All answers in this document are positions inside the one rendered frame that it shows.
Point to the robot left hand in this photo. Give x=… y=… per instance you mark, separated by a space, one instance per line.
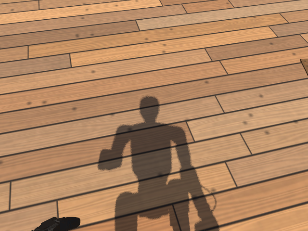
x=59 y=224

